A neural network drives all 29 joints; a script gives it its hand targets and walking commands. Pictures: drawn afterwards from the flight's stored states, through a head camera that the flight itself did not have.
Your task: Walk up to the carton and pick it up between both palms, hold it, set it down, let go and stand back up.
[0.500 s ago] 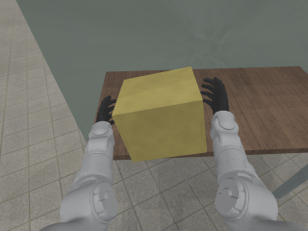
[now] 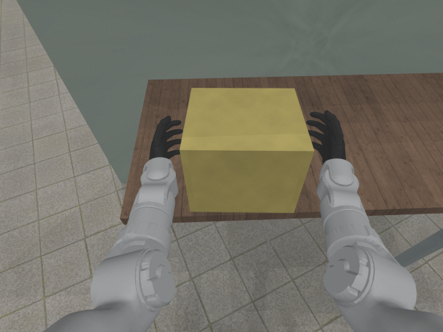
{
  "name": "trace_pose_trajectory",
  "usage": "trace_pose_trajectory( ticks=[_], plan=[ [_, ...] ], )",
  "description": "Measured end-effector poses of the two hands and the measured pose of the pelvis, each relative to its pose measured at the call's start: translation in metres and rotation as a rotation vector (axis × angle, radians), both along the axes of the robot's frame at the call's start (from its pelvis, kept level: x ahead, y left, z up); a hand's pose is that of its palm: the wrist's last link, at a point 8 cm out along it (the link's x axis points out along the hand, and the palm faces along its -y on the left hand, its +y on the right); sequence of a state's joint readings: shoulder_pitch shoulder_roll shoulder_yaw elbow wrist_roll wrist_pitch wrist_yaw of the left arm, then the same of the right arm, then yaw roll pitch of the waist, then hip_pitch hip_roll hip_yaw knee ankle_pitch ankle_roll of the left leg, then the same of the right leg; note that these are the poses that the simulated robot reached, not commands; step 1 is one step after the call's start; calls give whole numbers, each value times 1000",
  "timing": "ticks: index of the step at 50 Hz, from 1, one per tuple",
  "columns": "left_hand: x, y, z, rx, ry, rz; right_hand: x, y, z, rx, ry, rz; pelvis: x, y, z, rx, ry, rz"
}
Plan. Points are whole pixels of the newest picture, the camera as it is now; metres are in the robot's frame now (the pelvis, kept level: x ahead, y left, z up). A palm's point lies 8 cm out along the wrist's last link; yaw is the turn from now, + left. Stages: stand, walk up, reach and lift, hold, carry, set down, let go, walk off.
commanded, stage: set down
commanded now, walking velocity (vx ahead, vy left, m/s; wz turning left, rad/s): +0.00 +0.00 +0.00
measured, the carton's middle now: (242, 150) +0.50 +0.00 +0.00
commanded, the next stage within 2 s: none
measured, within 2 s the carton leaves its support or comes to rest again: neither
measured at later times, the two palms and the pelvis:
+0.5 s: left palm (158, 155) +0.42 +0.17 +0.06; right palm (330, 157) +0.42 -0.16 +0.08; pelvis -0.01 +0.00 +0.00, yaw +0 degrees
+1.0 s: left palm (159, 155) +0.42 +0.17 +0.06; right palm (329, 154) +0.43 -0.16 +0.08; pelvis -0.01 +0.00 +0.00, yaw +1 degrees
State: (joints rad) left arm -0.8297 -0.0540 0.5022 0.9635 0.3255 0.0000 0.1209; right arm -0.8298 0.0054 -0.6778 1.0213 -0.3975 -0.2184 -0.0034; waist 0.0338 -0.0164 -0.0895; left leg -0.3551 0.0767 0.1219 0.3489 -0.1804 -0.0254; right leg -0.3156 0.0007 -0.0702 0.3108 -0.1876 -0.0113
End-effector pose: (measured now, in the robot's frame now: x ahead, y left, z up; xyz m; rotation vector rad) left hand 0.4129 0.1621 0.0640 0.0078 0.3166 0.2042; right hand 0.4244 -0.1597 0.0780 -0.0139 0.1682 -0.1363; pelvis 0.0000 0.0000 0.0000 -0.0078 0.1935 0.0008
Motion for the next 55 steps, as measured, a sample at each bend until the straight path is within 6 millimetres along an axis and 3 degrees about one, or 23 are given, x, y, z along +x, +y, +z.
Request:
trace_pose_trajectory(
  ticks=[15,27,39,55],
  plan=[
    [-6,14,-3,-4,28,-8,6,15,15,41,-48,33,-6,2,1,19,5,33],
    [6,6,1,-31,9,-10,-7,4,0,6,42,18,-12,1,0,14,34,1],
    [7,6,1,-8,19,-30,4,3,-2,24,30,11,-9,8,-1,14,51,3],
    [7,5,-4,-20,-11,-13,0,3,-4,2,18,14,-11,-2,-1,14,47,9]
  ],
)
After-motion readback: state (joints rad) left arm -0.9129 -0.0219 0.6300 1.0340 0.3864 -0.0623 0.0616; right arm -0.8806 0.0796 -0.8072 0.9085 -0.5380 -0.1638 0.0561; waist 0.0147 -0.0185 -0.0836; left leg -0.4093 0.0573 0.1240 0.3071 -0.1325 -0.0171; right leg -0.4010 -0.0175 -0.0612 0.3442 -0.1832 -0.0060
